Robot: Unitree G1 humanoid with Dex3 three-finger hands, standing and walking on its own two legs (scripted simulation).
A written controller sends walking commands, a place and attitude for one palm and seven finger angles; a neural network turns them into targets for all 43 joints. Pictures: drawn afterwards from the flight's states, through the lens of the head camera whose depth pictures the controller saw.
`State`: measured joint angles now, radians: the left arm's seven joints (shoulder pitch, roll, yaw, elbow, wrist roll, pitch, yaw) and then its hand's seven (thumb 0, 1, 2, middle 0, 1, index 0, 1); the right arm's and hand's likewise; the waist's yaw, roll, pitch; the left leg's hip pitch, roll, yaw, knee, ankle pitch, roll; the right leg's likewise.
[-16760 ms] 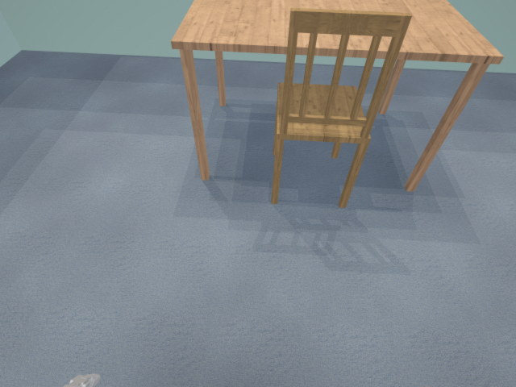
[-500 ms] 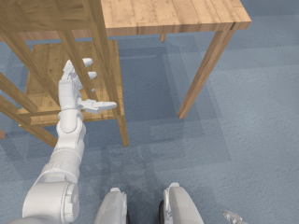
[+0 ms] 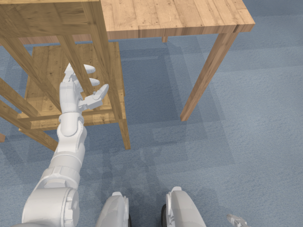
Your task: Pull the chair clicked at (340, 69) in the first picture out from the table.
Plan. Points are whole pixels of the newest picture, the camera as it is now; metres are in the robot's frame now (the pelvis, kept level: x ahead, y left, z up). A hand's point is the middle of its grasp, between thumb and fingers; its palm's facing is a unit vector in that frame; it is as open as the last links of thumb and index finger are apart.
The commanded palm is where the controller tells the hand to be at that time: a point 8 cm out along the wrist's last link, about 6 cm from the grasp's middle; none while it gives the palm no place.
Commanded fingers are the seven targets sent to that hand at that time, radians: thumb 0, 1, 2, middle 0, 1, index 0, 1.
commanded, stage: hook a spindle and tug to test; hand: left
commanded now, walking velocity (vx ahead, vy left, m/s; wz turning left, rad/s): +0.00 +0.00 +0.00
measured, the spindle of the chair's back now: (44, 84) +0.47 +0.27 +0.04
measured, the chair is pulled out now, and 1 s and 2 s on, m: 0.00 0.06 0.19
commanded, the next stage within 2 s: step backward, pulling the chair out in 0.50 s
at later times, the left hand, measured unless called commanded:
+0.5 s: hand (95, 104) +0.42 +0.14 +0.02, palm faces +0.09 -1.00 +0.00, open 8.0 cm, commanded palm +0.38 +0.18 +0.02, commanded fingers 0.00 0.90 0.90 -0.50 -1.45 -0.50 -1.45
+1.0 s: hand (97, 108) +0.40 +0.12 +0.04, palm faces -0.05 -0.99 -0.15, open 5.4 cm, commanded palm +0.38 +0.17 +0.04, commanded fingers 0.00 0.90 0.90 -0.50 -1.45 -0.50 -1.45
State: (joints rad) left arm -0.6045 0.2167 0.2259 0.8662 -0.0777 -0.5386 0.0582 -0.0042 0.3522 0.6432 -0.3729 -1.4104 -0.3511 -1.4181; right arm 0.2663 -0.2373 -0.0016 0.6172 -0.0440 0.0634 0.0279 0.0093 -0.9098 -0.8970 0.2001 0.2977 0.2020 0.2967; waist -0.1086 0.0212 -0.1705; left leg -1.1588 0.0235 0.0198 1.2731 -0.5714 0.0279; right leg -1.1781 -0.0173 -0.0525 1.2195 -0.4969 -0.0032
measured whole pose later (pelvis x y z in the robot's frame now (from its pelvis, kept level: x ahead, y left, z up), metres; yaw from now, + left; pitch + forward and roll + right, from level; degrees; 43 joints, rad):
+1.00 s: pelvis +0.02 +0.01 +0.10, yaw -1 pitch +11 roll -1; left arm -0.46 0.19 0.02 0.95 -0.04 -0.20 0.09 0.04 0.69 0.82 -0.30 -1.15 -0.46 -1.45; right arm 0.29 -0.23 0.01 0.60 0.03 0.15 -0.11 0.01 -0.91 -0.90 0.20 0.30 0.20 0.30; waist -0.09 -0.01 -0.02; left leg -0.51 0.00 0.06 0.66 -0.35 0.04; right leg -0.55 -0.02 -0.03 0.63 -0.27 0.02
